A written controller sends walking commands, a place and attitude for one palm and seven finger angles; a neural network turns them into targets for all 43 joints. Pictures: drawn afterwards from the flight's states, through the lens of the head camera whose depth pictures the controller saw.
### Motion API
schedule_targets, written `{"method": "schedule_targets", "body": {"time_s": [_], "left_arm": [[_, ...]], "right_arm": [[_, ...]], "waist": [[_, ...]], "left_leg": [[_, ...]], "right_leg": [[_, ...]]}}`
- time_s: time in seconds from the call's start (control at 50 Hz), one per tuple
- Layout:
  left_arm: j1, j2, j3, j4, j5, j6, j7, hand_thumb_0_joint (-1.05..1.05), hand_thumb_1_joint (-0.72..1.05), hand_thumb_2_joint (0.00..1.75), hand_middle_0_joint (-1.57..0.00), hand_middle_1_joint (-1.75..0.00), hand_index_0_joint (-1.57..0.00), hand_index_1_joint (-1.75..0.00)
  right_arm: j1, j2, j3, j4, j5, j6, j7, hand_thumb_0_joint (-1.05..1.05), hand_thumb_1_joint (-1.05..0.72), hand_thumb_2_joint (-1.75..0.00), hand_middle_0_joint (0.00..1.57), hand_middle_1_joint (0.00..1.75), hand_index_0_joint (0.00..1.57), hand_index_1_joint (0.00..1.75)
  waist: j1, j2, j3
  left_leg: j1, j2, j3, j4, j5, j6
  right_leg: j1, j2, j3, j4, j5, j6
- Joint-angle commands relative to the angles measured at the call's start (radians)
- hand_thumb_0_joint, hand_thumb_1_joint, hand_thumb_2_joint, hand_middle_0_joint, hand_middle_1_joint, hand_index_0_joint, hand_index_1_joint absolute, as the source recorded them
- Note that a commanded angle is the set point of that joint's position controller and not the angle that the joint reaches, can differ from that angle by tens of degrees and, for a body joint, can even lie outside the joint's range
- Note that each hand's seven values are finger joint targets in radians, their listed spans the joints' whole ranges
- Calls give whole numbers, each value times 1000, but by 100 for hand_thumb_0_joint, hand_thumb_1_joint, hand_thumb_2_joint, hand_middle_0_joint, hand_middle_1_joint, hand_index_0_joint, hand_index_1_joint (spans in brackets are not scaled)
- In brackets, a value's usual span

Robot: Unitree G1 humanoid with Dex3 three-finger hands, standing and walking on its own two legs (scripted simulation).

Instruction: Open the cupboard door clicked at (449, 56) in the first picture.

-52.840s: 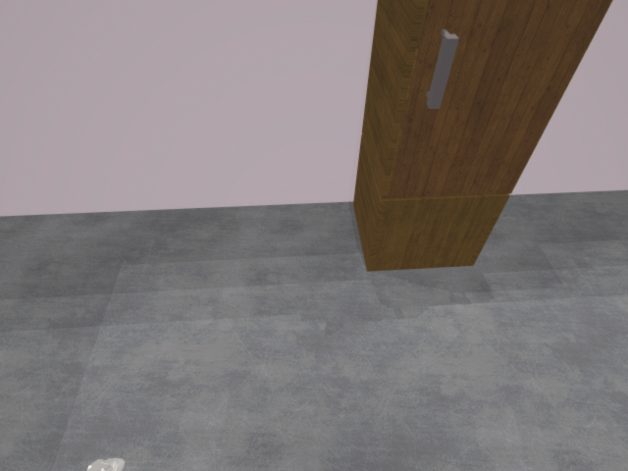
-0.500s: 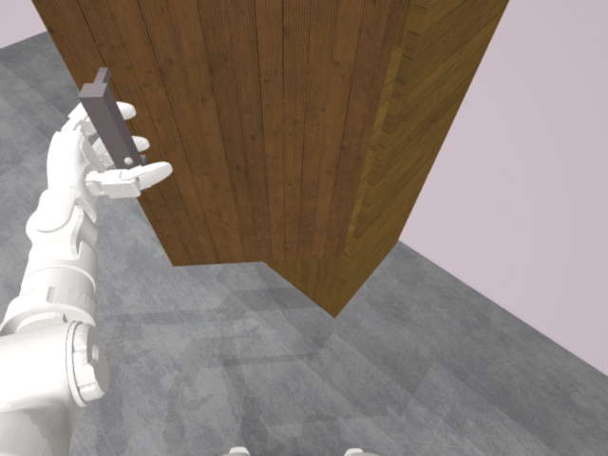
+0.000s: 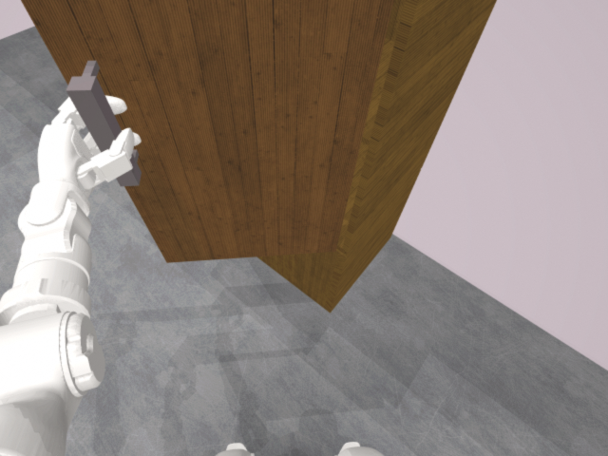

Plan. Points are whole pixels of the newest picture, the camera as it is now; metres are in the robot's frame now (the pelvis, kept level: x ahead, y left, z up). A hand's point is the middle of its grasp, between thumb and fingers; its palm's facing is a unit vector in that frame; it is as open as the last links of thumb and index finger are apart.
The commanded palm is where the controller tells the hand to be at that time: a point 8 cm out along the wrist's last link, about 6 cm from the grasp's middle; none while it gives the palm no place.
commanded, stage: pull the door open along its arc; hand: left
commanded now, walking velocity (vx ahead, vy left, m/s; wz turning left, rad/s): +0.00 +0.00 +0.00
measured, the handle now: (112, 127) +0.53 +0.24 +0.12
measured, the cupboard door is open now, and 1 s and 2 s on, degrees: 45 81 85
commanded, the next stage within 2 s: open thumb and fingers to let go in 1.08 s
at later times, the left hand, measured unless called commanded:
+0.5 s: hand (131, 214) +0.38 +0.18 +0.12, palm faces +0.15 -0.99 +0.07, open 6.7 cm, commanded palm +0.31 +0.24 +0.11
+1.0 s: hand (200, 288) +0.28 +0.10 +0.12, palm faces +0.44 -0.90 +0.03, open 6.6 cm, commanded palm +0.21 +0.13 +0.11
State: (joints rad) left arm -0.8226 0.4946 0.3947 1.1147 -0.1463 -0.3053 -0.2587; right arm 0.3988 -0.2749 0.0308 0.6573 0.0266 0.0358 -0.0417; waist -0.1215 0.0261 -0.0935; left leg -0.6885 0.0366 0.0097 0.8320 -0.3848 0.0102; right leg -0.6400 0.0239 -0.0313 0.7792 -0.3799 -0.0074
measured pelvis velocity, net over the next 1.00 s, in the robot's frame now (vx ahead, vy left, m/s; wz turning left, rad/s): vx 0.02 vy -0.03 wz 0.04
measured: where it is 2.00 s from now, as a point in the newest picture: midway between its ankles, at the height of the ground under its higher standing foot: outside the picture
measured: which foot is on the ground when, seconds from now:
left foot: down 0.00-1.00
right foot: down 0.00-1.00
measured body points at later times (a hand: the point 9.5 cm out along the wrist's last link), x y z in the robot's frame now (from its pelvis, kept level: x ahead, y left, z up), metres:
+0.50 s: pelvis +0.02 +0.00 +0.01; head +0.04 -0.01 +0.46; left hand +0.36 +0.24 +0.12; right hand +0.15 -0.25 -0.09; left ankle +0.01 +0.11 -0.70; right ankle +0.00 -0.12 -0.70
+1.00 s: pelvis +0.02 -0.03 +0.02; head +0.00 -0.05 +0.47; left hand +0.25 +0.14 +0.12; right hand +0.21 -0.23 -0.07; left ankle +0.01 +0.11 -0.70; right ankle +0.00 -0.12 -0.70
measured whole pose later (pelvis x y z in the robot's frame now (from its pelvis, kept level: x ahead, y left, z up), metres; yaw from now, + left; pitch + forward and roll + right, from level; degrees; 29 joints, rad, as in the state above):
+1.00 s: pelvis +0.02 -0.03 +0.02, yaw +2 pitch +1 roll +0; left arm 0.22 -0.08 -0.12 -0.17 -0.01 0.03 0.46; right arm 0.18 -0.19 0.03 0.57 -0.04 0.11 -0.02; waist 0.01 0.05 -0.07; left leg -0.31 0.02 -0.02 0.65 -0.35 -0.02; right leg -0.27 0.01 -0.06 0.65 -0.39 -0.04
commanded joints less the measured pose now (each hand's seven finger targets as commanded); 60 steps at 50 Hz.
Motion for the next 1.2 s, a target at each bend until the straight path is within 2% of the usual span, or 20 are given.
{"method": "schedule_targets", "body": {"time_s": [0.0,0.16,0.28,0.3,0.36,0.38,0.4,0.42,0.44,0.5,0.54,0.62,0.7,0.8,0.92,1.04,1.06,1.14,1.16,1.18], "left_arm": [[-403,269,36,-219,-19,-63,-24,0,90,90,-40,-135,-40,-135],[-127,226,49,-387,-70,-32,-42,0,90,90,-40,-135,-40,-135],[188,117,19,-664,-119,25,-28,0,90,90,-40,-135,-40,-135],[251,98,15,-693,-127,39,-23,0,90,90,-40,-135,-40,-135],[405,65,17,-829,-140,65,-3,0,90,90,-40,-135,-40,-135],[400,43,131,-905,-185,90,127,0,90,90,-40,-135,-40,-135],[435,-46,64,-961,-168,110,205,0,90,90,-40,-135,-40,-135],[516,-82,50,-1005,-145,129,263,0,90,90,-40,-135,-40,-135],[577,-88,46,-1046,-123,137,321,0,90,90,-40,-135,-40,-135],[627,-188,-46,-1182,-45,178,465,0,90,90,-40,-135,-40,-135],[642,-234,-91,-1233,-2,208,555,0,90,90,-40,-135,-40,-135],[647,-347,-214,-1305,90,279,701,0,90,90,-40,-135,-40,-135],[693,-420,-333,-1367,144,303,724,0,90,90,-40,-135,-40,-135],[794,-490,-422,-1437,137,293,700,0,90,90,-40,-135,-40,-135],[925,-555,-517,-1516,159,272,711,0,90,90,-40,-135,-40,-135],[1055,-624,-647,-1595,219,263,754,0,90,90,-40,-135,-40,-135],[1078,-646,-681,-1617,230,263,761,0,90,90,-40,-135,-40,-135],[957,-618,-639,-1574,203,264,792,0,90,90,-40,-135,-40,-135],[843,-584,-602,-1554,202,260,808,0,90,90,-40,-135,-40,-135],[842,-607,-611,-1523,203,264,817,0,83,87,-40,-134,-40,-134]], "right_arm": [[90,-168,-61,-90,-3,-30,-18,0,-90,-90,20,30,20,30],[42,-158,-66,-158,11,-25,-10,0,-90,-90,20,30,20,30],[-28,-136,-69,-221,25,-45,3,0,-90,-90,20,30,20,30],[-41,-133,-69,-226,26,-49,6,0,-90,-90,20,30,20,30],[-87,-123,-68,-248,29,-64,9,0,-90,-90,20,30,20,30],[-132,-90,-63,-256,26,-76,14,0,-90,-90,20,30,20,30],[-157,-85,-62,-256,23,-86,21,0,-90,-90,20,30,20,30],[-161,-81,-66,-253,18,-94,28,0,-90,-90,20,30,20,30],[-170,-80,-64,-248,12,-94,31,0,-90,-90,20,30,20,30],[-211,-61,-61,-240,-8,-77,38,0,-90,-90,20,30,20,30],[-232,-55,-59,-236,-23,-57,35,0,-90,-90,20,30,20,30],[-293,-31,-45,-235,-45,-15,22,0,-90,-90,20,30,20,30],[-313,-20,-39,-236,-58,17,8,0,-90,-90,20,30,20,30],[-340,-7,-32,-249,-67,27,2,0,-90,-90,20,30,20,30],[-360,3,-32,-262,-74,14,12,0,-90,-90,20,30,20,30],[-362,6,-43,-275,-77,-5,38,0,-90,-90,20,30,20,30],[-368,8,-43,-282,-76,-9,43,0,-90,-90,20,30,20,30],[-391,8,-38,-259,-77,-16,33,0,-90,-90,20,30,20,30],[-403,6,-34,-246,-77,-15,25,0,-90,-90,20,30,20,30],[-412,12,-33,-244,-82,-17,20,0,-90,-90,20,30,20,30]], "waist": [[7,45,-385],[69,34,-401],[119,51,-381],[120,11,-350],[137,16,-316],[215,-30,-296],[189,4,-271],[191,-5,-267],[191,-38,-256],[179,-24,-249],[171,-73,-228],[154,-42,-186],[138,-52,-163],[139,-68,-130],[149,-74,-113],[147,-126,-88],[146,-105,-88],[137,-127,-37],[129,-106,-33],[140,-104,-34]], "left_leg": [[266,-28,-28,-82,307,30],[286,-27,-9,-102,389,30],[337,-27,5,-130,492,27],[330,-27,7,-137,478,28],[331,-30,16,-153,476,26],[281,-41,12,-166,445,14],[300,-39,18,-180,426,6],[311,-39,19,-182,432,4],[305,-36,16,-181,444,5],[337,-34,20,-186,457,2],[343,-31,13,-190,432,2],[366,-37,11,-206,362,0],[404,-36,7,-218,345,3],[428,-38,4,-223,342,5],[434,-41,-4,-215,326,7],[421,-41,-16,-184,319,13],[425,-42,-15,-176,319,15],[408,-53,-19,-164,236,13],[403,-58,-19,-164,209,13],[406,-61,-20,-160,199,14]], "right_leg": [[146,23,17,-90,349,-9],[236,25,12,-88,443,-15],[308,19,6,-93,531,-15],[314,19,3,-101,536,-12],[341,14,2,-104,556,-10],[353,15,-16,-114,515,-9],[346,14,-20,-118,489,-9],[352,13,-26,-119,488,-10],[363,12,-28,-120,487,-10],[378,-1,-22,-124,510,-9],[394,-6,-19,-140,493,-9],[391,-22,-9,-179,424,-10],[402,-31,0,-207,425,-13],[426,-41,6,-227,471,-7],[429,-52,13,-231,466,-5],[409,-54,13,-224,435,-11],[396,-55,13,-220,430,-12],[344,-56,25,-268,282,-10],[321,-60,35,-279,223,-11],[318,-63,40,-288,194,-10]]}}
